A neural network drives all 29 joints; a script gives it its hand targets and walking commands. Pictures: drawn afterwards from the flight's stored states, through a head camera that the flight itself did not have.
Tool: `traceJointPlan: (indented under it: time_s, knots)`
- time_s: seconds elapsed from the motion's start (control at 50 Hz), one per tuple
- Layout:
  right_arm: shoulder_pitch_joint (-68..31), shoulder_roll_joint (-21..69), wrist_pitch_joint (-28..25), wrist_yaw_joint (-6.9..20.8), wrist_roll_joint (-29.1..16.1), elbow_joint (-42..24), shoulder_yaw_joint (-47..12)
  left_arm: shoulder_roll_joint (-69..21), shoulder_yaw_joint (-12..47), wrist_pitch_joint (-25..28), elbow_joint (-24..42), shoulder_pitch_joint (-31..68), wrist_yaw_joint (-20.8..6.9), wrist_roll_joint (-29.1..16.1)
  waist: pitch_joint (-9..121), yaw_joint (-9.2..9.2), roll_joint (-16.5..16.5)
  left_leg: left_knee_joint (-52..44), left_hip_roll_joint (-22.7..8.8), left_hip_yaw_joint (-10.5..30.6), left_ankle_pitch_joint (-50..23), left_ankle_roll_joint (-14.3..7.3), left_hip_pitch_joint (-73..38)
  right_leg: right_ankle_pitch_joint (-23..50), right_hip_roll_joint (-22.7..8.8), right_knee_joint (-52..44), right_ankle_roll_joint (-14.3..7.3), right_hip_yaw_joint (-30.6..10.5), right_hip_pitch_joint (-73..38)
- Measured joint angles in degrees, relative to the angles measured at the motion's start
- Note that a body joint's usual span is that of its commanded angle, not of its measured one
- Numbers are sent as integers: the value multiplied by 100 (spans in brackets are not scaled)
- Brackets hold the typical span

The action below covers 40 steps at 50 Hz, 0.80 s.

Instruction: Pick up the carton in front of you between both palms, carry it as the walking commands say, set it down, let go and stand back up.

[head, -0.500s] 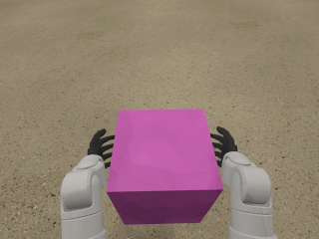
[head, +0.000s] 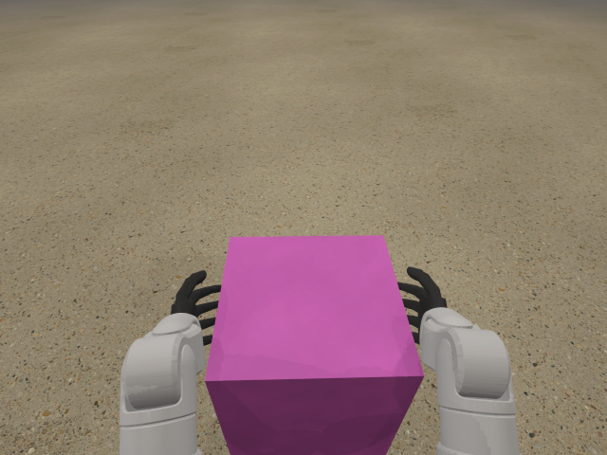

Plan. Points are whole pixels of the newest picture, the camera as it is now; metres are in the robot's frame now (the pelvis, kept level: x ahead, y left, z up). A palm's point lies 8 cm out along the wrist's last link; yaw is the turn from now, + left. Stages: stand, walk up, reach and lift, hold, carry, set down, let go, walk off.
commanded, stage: carry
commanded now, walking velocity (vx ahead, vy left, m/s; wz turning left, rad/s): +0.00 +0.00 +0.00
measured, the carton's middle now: (308, 351) +0.27 +0.00 +0.02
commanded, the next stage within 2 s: hold in 1.34 s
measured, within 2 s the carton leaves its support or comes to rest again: neither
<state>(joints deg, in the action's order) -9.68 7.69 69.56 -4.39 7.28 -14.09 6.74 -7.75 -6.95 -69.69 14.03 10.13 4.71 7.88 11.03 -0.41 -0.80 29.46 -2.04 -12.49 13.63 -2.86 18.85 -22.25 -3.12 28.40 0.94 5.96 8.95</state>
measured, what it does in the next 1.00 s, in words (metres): stands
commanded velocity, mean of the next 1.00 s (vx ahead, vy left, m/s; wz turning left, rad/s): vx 0.00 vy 0.00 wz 0.00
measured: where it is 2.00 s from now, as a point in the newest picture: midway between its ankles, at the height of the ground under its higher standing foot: outside the picture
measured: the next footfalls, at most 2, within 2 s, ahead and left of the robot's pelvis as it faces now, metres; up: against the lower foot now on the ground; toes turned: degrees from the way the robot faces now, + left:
none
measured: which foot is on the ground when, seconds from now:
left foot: down 0.00-1.00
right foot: down 0.00-1.00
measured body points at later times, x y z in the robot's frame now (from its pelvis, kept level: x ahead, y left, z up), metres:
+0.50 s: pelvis -0.02 -0.01 +0.00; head -0.06 -0.01 +0.45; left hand +0.25 +0.14 +0.06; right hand +0.25 -0.16 +0.06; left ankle +0.02 +0.09 -0.73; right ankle -0.08 -0.11 -0.73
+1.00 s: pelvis -0.05 -0.01 +0.00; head -0.07 -0.01 +0.45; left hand +0.26 +0.14 +0.03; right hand +0.26 -0.16 +0.03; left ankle +0.02 +0.09 -0.73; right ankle -0.08 -0.11 -0.73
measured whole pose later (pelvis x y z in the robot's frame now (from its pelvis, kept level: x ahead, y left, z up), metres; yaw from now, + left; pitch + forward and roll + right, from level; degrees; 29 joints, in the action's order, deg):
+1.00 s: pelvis -0.05 -0.01 +0.00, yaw +0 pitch +2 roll +0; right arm -14.5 8.6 39.1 0.2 15.3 14.2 12.1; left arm -8.6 -12.1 -39.2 -14.0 14.5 0.4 15.7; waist 6.1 -0.2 -0.3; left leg 28.2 -3.7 -11.7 8.9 -2.6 21.1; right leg -19.2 -1.4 29.8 -0.9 6.6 12.3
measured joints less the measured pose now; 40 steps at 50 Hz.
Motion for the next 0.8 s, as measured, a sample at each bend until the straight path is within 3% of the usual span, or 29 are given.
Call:
traceJointPlan:
  time_s: [0.2,0.36,0.6,0.8]
  knots:
    - [44,-5,-2,1,6,-113,-48,9,34,35,105,-71,-1,-29,-175,25,30,273,-108,41,141,65,92,-123,77,188,-75,19,49]
    - [222,-24,-266,69,66,160,-102,29,102,296,-166,-252,-51,22,-182,32,24,215,-130,56,55,84,64,-72,108,178,-115,33,40]
    - [261,-27,-1121,210,268,893,-99,32,86,1146,-895,-291,-212,247,-233,33,38,24,-152,68,-200,74,82,113,151,113,-161,51,116]
    - [-39,8,-2162,383,593,2058,159,-5,-135,2172,-2055,13,-360,571,-327,35,55,-65,-169,76,-368,51,156,235,174,115,-177,63,231]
